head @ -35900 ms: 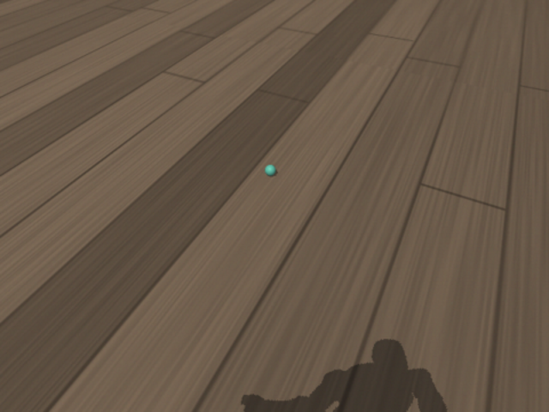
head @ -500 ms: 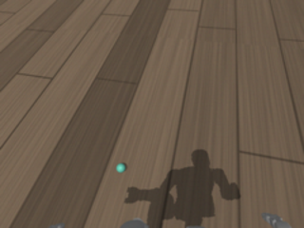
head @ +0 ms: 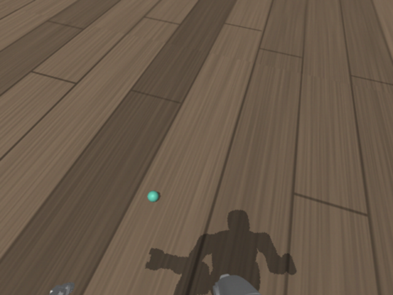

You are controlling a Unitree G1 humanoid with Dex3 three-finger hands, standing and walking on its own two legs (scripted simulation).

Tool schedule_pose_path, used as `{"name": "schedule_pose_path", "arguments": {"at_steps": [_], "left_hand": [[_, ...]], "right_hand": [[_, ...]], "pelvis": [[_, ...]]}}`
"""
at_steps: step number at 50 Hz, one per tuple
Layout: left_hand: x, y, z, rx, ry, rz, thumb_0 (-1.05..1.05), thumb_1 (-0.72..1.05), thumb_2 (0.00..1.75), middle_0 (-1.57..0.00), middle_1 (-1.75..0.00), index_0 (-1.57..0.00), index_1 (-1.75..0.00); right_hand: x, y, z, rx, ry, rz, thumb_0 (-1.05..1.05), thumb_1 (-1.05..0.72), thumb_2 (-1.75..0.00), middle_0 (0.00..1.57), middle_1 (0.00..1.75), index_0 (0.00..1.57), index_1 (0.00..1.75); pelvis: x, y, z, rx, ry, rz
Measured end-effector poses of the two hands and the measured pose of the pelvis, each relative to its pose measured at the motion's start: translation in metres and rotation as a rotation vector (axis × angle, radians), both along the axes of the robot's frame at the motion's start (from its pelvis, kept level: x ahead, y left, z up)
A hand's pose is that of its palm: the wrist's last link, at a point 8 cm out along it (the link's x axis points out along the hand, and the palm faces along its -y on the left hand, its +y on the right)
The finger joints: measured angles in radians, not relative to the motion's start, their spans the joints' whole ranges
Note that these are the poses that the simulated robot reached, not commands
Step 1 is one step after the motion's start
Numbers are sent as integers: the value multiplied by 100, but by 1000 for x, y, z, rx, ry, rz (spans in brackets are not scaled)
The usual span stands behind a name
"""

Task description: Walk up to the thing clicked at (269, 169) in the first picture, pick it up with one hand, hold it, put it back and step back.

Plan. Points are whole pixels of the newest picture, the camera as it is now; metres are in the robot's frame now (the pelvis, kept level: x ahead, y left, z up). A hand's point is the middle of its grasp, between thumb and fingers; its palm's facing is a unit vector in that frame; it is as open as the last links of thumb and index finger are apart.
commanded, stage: step back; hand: left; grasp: from above
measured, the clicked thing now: (153, 196) +0.68 +0.20 -0.74
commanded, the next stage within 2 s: none
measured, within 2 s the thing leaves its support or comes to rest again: neither
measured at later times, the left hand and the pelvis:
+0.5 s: hand out of the picture -0.09 +0.22 -0.13, palm faces -0.04 -0.91 -0.42, open 7.4 cm; pelvis -0.17 -0.04 +0.00, yaw -4 degrees
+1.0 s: hand out of the picture -0.25 +0.21 -0.16, palm faces -0.01 -0.94 -0.35, open 7.4 cm; pelvis -0.35 -0.06 -0.01, yaw -2 degrees
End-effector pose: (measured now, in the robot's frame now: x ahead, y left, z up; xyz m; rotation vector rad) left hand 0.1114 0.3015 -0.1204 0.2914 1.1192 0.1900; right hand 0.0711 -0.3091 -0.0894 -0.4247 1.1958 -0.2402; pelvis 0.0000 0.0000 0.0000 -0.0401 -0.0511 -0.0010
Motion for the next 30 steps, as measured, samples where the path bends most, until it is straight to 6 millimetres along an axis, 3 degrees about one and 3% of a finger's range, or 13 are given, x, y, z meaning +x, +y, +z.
{"name": "schedule_pose_path", "arguments": {"at_steps": [7,14,18,22,26,30], "left_hand": [[-71,11,-5,35,86,8,0,90,89,-20,-30,-20,-30],[-128,-6,-8,76,141,-45,0,90,89,-20,-30,-20,-30],[-164,-26,2,82,117,-47,0,91,89,-20,-30,-20,-30],[-195,-37,22,92,100,-30,0,90,89,-21,-30,-20,-30],[-203,-40,34,110,59,-21,1,90,89,-21,-30,-20,-30],[-201,-39,34,121,-27,-33,1,90,89,-21,-30,-20,-30]], "right_hand": [[-16,-4,9,-9,-86,9,1,-90,-90,21,30,21,31],[-55,-27,-11,19,-173,-4,0,-90,-90,21,30,21,31],[-95,-46,-31,48,-163,-44,0,-90,-90,21,30,21,30],[-144,-51,-31,77,-89,-77,1,-91,-90,20,30,20,30],[-196,-57,-33,71,-11,-82,1,-91,-90,20,30,20,30],[-241,-56,-37,48,82,-65,1,-91,-90,20,30,20,30]], "pelvis": [[-44,-5,0,13,22,-51],[-102,-21,-16,39,4,-109],[-136,-33,-20,4,-21,-84],[-157,-41,-7,85,-9,-96],[-178,-44,-1,84,24,-63],[-204,-46,-5,62,35,-16]]}}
